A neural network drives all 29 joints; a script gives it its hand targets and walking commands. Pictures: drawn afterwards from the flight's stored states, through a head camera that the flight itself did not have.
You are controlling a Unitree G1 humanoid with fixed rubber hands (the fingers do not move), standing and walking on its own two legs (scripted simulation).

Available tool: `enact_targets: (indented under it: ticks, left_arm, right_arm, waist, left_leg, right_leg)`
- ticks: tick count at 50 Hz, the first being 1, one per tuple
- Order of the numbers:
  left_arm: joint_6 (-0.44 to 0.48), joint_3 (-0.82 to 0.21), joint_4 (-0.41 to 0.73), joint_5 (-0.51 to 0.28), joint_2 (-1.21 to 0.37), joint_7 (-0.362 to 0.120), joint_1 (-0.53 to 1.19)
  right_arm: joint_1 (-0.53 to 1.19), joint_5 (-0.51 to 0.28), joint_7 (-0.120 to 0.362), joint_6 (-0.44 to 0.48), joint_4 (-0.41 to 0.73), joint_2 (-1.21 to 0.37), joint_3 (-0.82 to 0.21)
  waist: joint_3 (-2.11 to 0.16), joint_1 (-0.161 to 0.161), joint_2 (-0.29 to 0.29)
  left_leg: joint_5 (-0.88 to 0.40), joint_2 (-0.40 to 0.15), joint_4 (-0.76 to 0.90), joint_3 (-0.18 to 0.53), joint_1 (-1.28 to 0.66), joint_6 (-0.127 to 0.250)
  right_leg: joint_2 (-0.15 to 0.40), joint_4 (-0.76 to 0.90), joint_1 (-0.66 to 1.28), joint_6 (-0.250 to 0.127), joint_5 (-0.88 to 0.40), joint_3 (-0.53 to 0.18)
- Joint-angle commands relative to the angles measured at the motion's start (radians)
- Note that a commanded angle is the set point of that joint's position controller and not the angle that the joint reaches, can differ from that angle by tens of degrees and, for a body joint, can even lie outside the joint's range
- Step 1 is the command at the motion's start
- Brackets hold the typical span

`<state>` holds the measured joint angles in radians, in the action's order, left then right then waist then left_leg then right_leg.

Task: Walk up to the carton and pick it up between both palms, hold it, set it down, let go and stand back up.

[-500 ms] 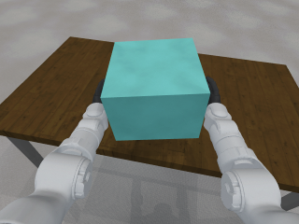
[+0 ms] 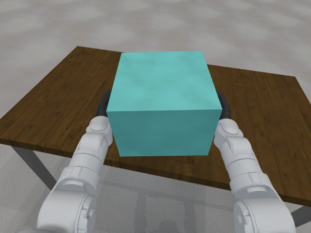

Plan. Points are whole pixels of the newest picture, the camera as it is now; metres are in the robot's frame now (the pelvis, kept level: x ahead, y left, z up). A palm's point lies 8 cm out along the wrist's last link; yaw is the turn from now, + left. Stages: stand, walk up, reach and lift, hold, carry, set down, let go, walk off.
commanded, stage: reach and lift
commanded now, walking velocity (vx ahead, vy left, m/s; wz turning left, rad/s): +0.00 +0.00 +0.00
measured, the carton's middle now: (162, 101) +0.43 -0.02 +0.13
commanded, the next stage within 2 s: hold in 1.56 s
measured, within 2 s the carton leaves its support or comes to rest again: neither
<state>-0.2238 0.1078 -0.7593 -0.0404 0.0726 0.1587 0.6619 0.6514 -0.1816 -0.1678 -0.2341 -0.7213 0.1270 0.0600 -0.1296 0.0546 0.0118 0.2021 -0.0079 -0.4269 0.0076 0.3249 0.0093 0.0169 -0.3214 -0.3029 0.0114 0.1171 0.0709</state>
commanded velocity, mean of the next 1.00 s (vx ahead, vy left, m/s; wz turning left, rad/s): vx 0.00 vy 0.00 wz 0.00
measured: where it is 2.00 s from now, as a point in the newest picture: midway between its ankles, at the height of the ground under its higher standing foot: outside the picture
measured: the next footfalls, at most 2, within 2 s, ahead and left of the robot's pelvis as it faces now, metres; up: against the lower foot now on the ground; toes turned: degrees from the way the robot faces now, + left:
none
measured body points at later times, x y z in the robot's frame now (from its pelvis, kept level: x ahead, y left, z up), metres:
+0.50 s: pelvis +0.00 +0.00 +0.00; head -0.02 +0.02 +0.45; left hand +0.38 +0.15 +0.13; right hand +0.37 -0.17 +0.13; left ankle +0.00 +0.11 -0.74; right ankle +0.02 -0.13 -0.74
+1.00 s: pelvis +0.00 -0.01 +0.00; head -0.02 +0.01 +0.45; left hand +0.38 +0.15 +0.14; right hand +0.37 -0.17 +0.14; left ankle +0.00 +0.11 -0.74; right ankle +0.02 -0.13 -0.74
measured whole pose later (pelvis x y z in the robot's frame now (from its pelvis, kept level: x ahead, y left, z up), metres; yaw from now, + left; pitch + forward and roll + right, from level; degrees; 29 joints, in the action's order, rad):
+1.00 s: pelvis +0.00 -0.01 +0.00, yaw +1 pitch -2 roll -1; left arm -0.54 0.21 -0.26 0.15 0.00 0.07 0.52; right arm 0.56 -0.20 -0.19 -0.36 -0.46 0.08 0.06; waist -0.02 0.07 -0.02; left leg 0.20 -0.01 -0.39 0.02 0.15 0.00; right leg 0.01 -0.28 -0.12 0.01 0.12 0.08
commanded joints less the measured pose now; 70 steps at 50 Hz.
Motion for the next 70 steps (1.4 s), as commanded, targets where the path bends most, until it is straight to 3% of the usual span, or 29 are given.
enact_targets:
  ticks: [1, 2, 5, 10, 13, 16, 18, 19, 25, 26, 28, 31, 32, 33, 34, 35, 36, 38, 40, 44, 46, 49, 52, 56, 60, 62, 63, 65, 70]
  left_arm:
    - [0.018, -0.401, 0.439, -0.035, -0.788, -0.171, 0.794]
    - [-0.001, -0.379, 0.409, -0.018, -0.767, -0.182, 0.757]
    - [-0.023, -0.412, 0.505, -0.036, -0.766, -0.191, 0.778]
    - [-0.084, -0.455, 0.592, -0.023, -0.784, -0.204, 0.733]
    - [-0.124, -0.436, 0.563, 0.010, -0.777, -0.215, 0.630]
    - [-0.143, -0.441, 0.616, 0.002, -0.758, -0.224, 0.626]
    - [-0.154, -0.468, 0.655, 0.003, -0.770, -0.223, 0.606]
    - [-0.170, -0.466, 0.647, 0.004, -0.780, -0.225, 0.598]
    - [-0.207, -0.473, 0.690, 0.012, -0.766, -0.225, 0.603]
    - [-0.213, -0.462, 0.658, 0.019, -0.753, -0.226, 0.619]
    - [-0.224, -0.445, 0.600, 0.017, -0.765, -0.234, 0.617]
    - [-0.208, -0.514, 0.734, -0.009, -0.786, -0.219, 0.649]
    - [-0.219, -0.503, 0.678, 0.003, -0.771, -0.218, 0.625]
    - [-0.221, -0.488, 0.693, 0.019, -0.763, -0.217, 0.626]
    - [-0.229, -0.473, 0.664, 0.023, -0.746, -0.222, 0.639]
    - [-0.238, -0.426, 0.613, 0.047, -0.733, -0.230, 0.644]
    - [-0.238, -0.416, 0.606, 0.053, -0.743, -0.231, 0.639]
    - [-0.240, -0.410, 0.590, 0.043, -0.761, -0.238, 0.616]
    - [-0.243, -0.438, 0.644, 0.029, -0.756, -0.238, 0.614]
    - [-0.248, -0.443, 0.684, 0.033, -0.741, -0.244, 0.570]
    - [-0.253, -0.417, 0.671, 0.059, -0.706, -0.252, 0.580]
    - [-0.252, -0.483, 0.748, 0.024, -0.731, -0.249, 0.610]
    - [-0.250, -0.447, 0.698, 0.035, -0.709, -0.244, 0.623]
    - [-0.260, -0.473, 0.726, 0.033, -0.730, -0.237, 0.589]
    - [-0.278, -0.460, 0.714, 0.028, -0.722, -0.238, 0.613]
    - [-0.281, -0.493, 0.800, -0.002, -0.716, -0.231, 0.611]
    - [-0.287, -0.495, 0.771, 0.006, -0.715, -0.233, 0.598]
    - [-0.308, -0.433, 0.711, 0.044, -0.695, -0.252, 0.550]
    - [-0.325, -0.497, 0.847, 0.025, -0.711, -0.252, 0.570]
  right_arm:
    - [0.819, -0.081, 0.131, 0.030, 0.423, -0.789, -0.448]
    - [0.813, -0.078, 0.125, 0.026, 0.436, -0.783, -0.435]
    - [0.824, -0.079, 0.121, 0.016, 0.494, -0.788, -0.454]
    - [0.783, -0.082, 0.114, -0.006, 0.552, -0.766, -0.456]
    - [0.766, -0.091, 0.106, -0.015, 0.585, -0.730, -0.467]
    - [0.748, -0.087, 0.103, -0.019, 0.619, -0.752, -0.472]
    - [0.755, -0.099, 0.101, -0.018, 0.673, -0.744, -0.499]
    - [0.787, -0.102, 0.098, -0.023, 0.698, -0.735, -0.505]
    - [0.766, -0.093, 0.117, -0.041, 0.666, -0.723, -0.474]
    - [0.763, -0.086, 0.119, -0.046, 0.632, -0.718, -0.456]
    - [0.817, -0.081, 0.124, -0.041, 0.632, -0.725, -0.447]
    - [0.791, -0.101, 0.128, -0.028, 0.663, -0.737, -0.474]
    - [0.794, -0.098, 0.123, -0.032, 0.664, -0.716, -0.463]
    - [0.800, -0.100, 0.122, -0.038, 0.652, -0.717, -0.475]
    - [0.785, -0.091, 0.123, -0.045, 0.601, -0.709, -0.450]
    - [0.788, -0.077, 0.127, -0.052, 0.533, -0.699, -0.415]
    - [0.796, -0.072, 0.133, -0.044, 0.539, -0.716, -0.419]
    - [0.854, -0.080, 0.133, -0.022, 0.620, -0.741, -0.443]
    - [0.846, -0.094, 0.121, -0.023, 0.646, -0.734, -0.467]
    - [0.803, -0.126, 0.092, -0.029, 0.699, -0.732, -0.498]
    - [0.761, -0.097, 0.086, -0.044, 0.647, -0.721, -0.480]
    - [0.780, -0.110, 0.086, -0.034, 0.717, -0.718, -0.482]
    - [0.806, -0.097, 0.095, -0.040, 0.684, -0.708, -0.473]
    - [0.796, -0.120, 0.091, -0.036, 0.735, -0.726, -0.512]
    - [0.829, -0.128, 0.090, -0.051, 0.713, -0.730, -0.503]
    - [0.784, -0.149, 0.091, -0.059, 0.727, -0.738, -0.521]
    - [0.771, -0.144, 0.087, -0.065, 0.719, -0.715, -0.512]
    - [0.764, -0.131, 0.082, -0.082, 0.704, -0.708, -0.514]
    - [0.779, -0.163, 0.074, -0.078, 0.802, -0.700, -0.524]
  waist:
    - [-0.626, 0.013, 0.010]
    - [-0.596, 0.000, 0.005]
    - [-0.626, 0.009, -0.010]
    - [-0.600, 0.037, 0.028]
    - [-0.548, 0.024, 0.011]
    - [-0.541, 0.029, -0.012]
    - [-0.564, 0.027, 0.022]
    - [-0.514, 0.025, -0.003]
    - [-0.469, 0.018, 0.024]
    - [-0.435, 0.031, 0.014]
    - [-0.424, 0.015, 0.008]
    - [-0.532, 0.035, 0.047]
    - [-0.499, 0.035, 0.037]
    - [-0.490, 0.017, 0.044]
    - [-0.421, 0.033, 0.034]
    - [-0.360, 0.022, 0.039]
    - [-0.363, 0.012, 0.023]
    - [-0.442, -0.007, -0.031]
    - [-0.491, 0.012, -0.006]
    - [-0.497, 0.014, -0.001]
    - [-0.431, 0.020, -0.007]
    - [-0.516, 0.042, 0.040]
    - [-0.442, 0.019, 0.006]
    - [-0.508, 0.018, 0.021]
    - [-0.443, 0.008, -0.001]
    - [-0.498, 0.013, -0.002]
    - [-0.498, 0.025, 0.015]
    - [-0.417, 0.004, -0.018]
    - [-0.484, 0.020, 0.039]
  left_leg:
    - [-0.371, 0.055, 0.013, 0.066, -0.253, -0.051]
    - [-0.322, 0.059, 0.031, 0.061, -0.222, -0.040]
    - [-0.334, 0.061, 0.039, 0.064, -0.234, -0.038]
    - [-0.392, 0.055, 0.037, 0.072, -0.298, -0.063]
    - [-0.416, 0.049, 0.034, 0.069, -0.311, -0.064]
    - [-0.386, 0.053, 0.048, 0.062, -0.297, -0.054]
    - [-0.411, 0.057, 0.039, 0.062, -0.306, -0.059]
    - [-0.373, 0.053, 0.046, 0.069, -0.287, -0.056]
    - [-0.328, 0.042, 0.065, 0.054, -0.301, -0.061]
    - [-0.284, 0.041, 0.070, 0.060, -0.291, -0.059]
    - [-0.210, 0.050, 0.085, 0.047, -0.264, -0.051]
    - [-0.379, 0.045, 0.050, 0.061, -0.339, -0.069]
    - [-0.368, 0.044, 0.045, 0.059, -0.345, -0.069]
    - [-0.335, 0.044, 0.048, 0.054, -0.332, -0.066]
    - [-0.273, 0.040, 0.069, 0.056, -0.303, -0.063]
    - [-0.197, 0.039, 0.088, 0.049, -0.277, -0.054]
    - [-0.180, 0.040, 0.097, 0.043, -0.262, -0.046]
    - [-0.228, 0.050, 0.089, 0.042, -0.272, -0.032]
    - [-0.319, 0.057, 0.070, 0.043, -0.311, -0.041]
    - [-0.362, 0.064, 0.054, 0.041, -0.305, -0.045]
    - [-0.301, 0.062, 0.075, 0.035, -0.277, -0.034]
    - [-0.344, 0.060, 0.059, 0.042, -0.326, -0.055]
    - [-0.263, 0.056, 0.074, 0.035, -0.281, -0.048]
    - [-0.350, 0.058, 0.049, 0.045, -0.321, -0.049]
    - [-0.234, 0.057, 0.082, 0.035, -0.268, -0.035]
    - [-0.345, 0.057, 0.057, 0.040, -0.303, -0.046]
    - [-0.359, 0.058, 0.048, 0.042, -0.322, -0.056]
    - [-0.291, 0.060, 0.073, 0.035, -0.281, -0.036]
    - [-0.375, 0.055, 0.043, 0.039, -0.330, -0.053]
  right_leg:
    - [-0.077, -0.009, 0.301, -0.004, -0.303, -0.060]
    - [-0.064, 0.004, 0.316, -0.003, -0.282, -0.068]
    - [-0.070, -0.007, 0.344, 0.002, -0.320, -0.067]
    - [-0.079, 0.004, 0.338, -0.008, -0.306, -0.055]
    - [-0.082, 0.015, 0.356, 0.003, -0.318, -0.050]
    - [-0.079, 0.009, 0.381, 0.007, -0.330, -0.044]
    - [-0.080, 0.004, 0.397, 0.009, -0.349, -0.049]
    - [-0.084, 0.014, 0.387, 0.009, -0.307, -0.043]
    - [-0.087, 0.029, 0.336, -0.005, -0.192, -0.037]
    - [-0.080, 0.033, 0.329, -0.006, -0.168, -0.035]
    - [-0.077, 0.035, 0.328, -0.009, -0.119, -0.038]
    - [-0.090, 0.008, 0.346, -0.009, -0.239, -0.036]
    - [-0.089, 0.021, 0.324, -0.006, -0.215, -0.034]
    - [-0.092, 0.027, 0.335, -0.004, -0.185, -0.033]
    - [-0.083, 0.040, 0.309, -0.007, -0.131, -0.028]
    - [-0.077, 0.051, 0.296, -0.011, -0.069, -0.028]
    - [-0.075, 0.050, 0.308, -0.009, -0.067, -0.033]
    - [-0.071, 0.036, 0.356, 0.003, -0.152, -0.036]
    - [-0.079, 0.023, 0.389, 0.008, -0.240, -0.036]
    - [-0.077, 0.010, 0.444, 0.021, -0.349, -0.048]
    - [-0.069, 0.016, 0.434, 0.028, -0.301, -0.043]
    - [-0.079, 0.015, 0.414, 0.020, -0.295, -0.036]
    - [-0.079, 0.025, 0.387, 0.016, -0.213, -0.025]
    - [-0.079, 0.014, 0.414, 0.020, -0.290, -0.032]
    - [-0.080, 0.027, 0.391, 0.024, -0.180, -0.032]
    - [-0.085, 0.011, 0.408, 0.019, -0.280, -0.036]
    - [-0.086, 0.013, 0.408, 0.019, -0.294, -0.039]
    - [-0.080, 0.026, 0.418, 0.030, -0.256, -0.035]
    - [-0.083, 0.011, 0.419, 0.020, -0.292, -0.037]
